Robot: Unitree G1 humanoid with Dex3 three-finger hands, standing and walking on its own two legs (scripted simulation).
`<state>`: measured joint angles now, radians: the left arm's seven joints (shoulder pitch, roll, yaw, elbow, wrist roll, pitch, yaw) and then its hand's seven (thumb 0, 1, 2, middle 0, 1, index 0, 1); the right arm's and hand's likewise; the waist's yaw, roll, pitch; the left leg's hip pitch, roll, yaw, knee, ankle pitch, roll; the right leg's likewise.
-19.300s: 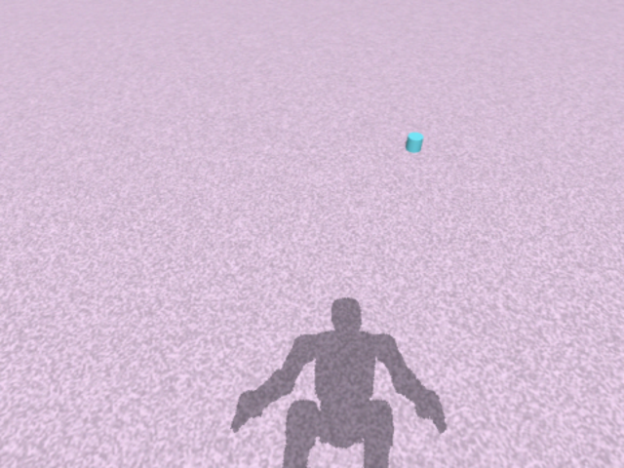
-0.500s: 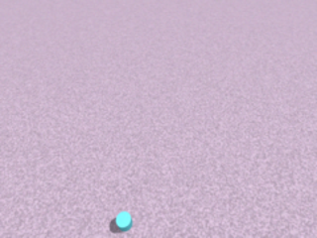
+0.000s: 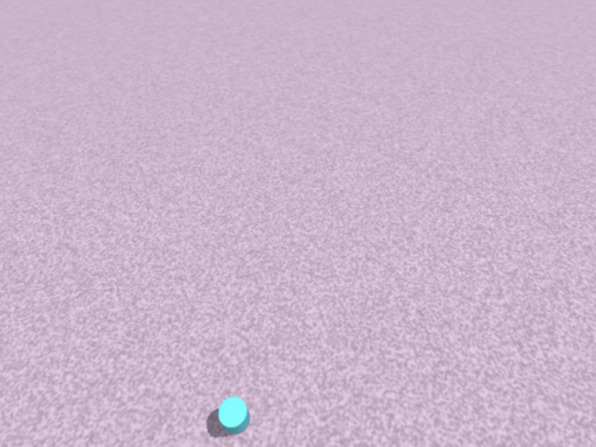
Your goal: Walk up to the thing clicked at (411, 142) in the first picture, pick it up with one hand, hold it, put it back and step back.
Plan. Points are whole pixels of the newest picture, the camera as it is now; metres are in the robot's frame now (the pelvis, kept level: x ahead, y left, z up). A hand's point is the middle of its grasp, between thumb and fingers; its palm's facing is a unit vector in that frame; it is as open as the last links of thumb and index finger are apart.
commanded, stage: stand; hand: left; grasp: from above
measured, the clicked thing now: (234, 415) +0.40 +0.24 -0.74
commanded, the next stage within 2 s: rise first in 0.48 s
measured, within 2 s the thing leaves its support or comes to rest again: neither
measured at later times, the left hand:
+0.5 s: hand out of the picture +0.08 +0.25 -0.16, palm faces -0.03 -0.93 -0.35, open 7.3 cm
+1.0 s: hand out of the picture +0.14 +0.26 -0.19, palm faces -0.10 -0.91 -0.41, open 12.1 cm
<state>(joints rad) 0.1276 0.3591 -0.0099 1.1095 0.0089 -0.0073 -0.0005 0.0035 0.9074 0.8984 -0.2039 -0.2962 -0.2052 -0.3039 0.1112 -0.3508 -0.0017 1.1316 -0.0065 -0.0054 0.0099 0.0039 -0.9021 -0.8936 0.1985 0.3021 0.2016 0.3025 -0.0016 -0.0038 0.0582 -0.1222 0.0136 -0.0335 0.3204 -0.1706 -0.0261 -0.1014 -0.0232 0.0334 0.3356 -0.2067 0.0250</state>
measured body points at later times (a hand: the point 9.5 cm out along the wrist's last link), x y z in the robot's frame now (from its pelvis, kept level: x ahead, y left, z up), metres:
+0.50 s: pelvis +0.01 +0.00 +0.00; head +0.03 +0.00 +0.45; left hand +0.08 +0.30 -0.13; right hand +0.09 -0.30 -0.13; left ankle +0.00 +0.14 -0.75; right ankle -0.01 -0.14 -0.75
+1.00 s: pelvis -0.01 +0.00 -0.05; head +0.06 +0.01 +0.40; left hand +0.15 +0.30 -0.17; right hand +0.11 -0.26 -0.16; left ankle +0.00 +0.14 -0.75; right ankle -0.01 -0.14 -0.75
